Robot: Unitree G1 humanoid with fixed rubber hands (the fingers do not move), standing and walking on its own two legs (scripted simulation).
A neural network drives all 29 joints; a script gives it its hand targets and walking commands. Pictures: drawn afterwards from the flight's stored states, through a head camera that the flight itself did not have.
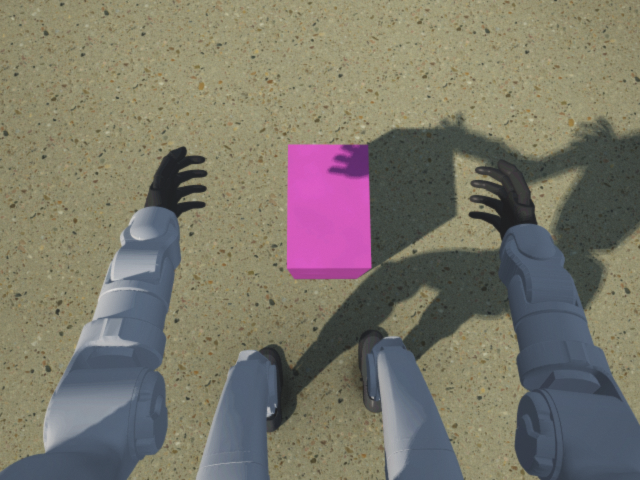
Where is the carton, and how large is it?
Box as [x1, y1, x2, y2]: [287, 144, 370, 278]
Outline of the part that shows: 288,144 288,270 294,278 358,277 370,268 367,145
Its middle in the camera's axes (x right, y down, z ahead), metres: +0.01 -0.06 +0.94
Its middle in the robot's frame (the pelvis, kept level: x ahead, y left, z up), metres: +0.50 -0.04 -0.54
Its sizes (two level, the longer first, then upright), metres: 0.263 0.170 0.287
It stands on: the floor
